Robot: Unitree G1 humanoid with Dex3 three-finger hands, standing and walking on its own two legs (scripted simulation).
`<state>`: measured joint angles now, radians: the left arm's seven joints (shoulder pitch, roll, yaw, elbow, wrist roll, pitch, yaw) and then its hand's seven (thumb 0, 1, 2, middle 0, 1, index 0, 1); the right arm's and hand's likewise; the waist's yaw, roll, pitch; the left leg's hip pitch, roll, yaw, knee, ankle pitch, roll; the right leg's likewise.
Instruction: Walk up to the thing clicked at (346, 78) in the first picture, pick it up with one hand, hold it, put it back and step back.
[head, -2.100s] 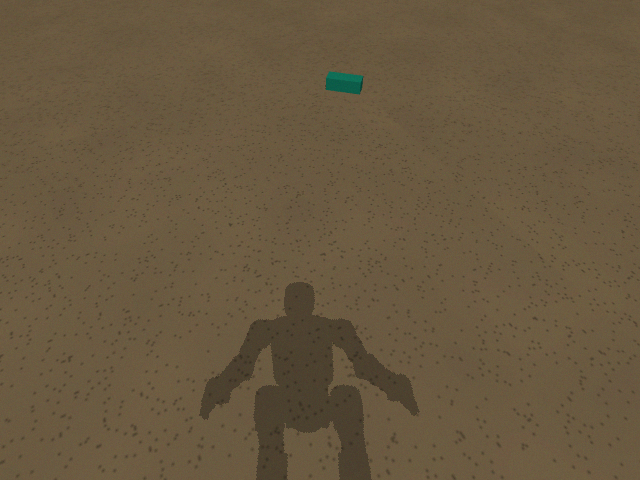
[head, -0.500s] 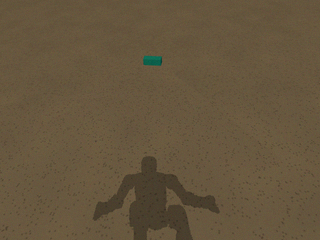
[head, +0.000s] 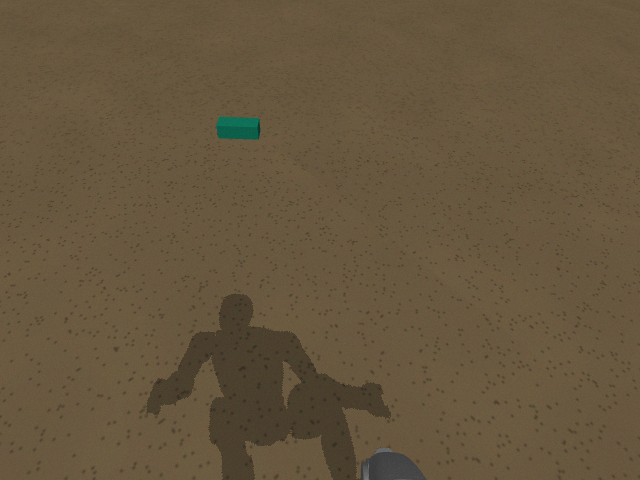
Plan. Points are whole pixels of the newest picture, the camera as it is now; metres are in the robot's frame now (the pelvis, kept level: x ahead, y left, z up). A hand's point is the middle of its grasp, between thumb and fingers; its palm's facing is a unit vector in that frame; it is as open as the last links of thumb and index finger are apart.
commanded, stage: walk up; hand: left
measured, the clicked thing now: (238, 128) +1.87 +0.34 -0.74
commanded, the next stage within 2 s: none
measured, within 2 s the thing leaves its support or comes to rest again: neither
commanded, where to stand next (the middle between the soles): +1.48 +0.09 m, yaw -1 degrees
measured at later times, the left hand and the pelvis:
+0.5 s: hand (168, 357) +0.33 +0.23 -0.12, palm faces +0.02 -0.92 -0.39, open 7.4 cm; pelvis +0.30 -0.05 +0.00, yaw +1 degrees
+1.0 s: hand (186, 207) +0.67 +0.26 -0.13, palm faces -0.08 -0.93 -0.37, open 7.4 cm; pelvis +0.58 -0.01 +0.00, yaw -1 degrees
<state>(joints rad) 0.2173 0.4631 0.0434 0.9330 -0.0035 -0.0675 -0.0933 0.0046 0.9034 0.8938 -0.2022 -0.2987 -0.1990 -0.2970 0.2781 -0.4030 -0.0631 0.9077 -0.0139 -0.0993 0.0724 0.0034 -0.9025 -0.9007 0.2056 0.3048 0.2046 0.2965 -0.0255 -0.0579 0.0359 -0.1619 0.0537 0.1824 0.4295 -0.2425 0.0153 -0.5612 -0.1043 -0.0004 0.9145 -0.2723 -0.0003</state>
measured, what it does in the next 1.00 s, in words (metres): walks ahead: right foot, then left foot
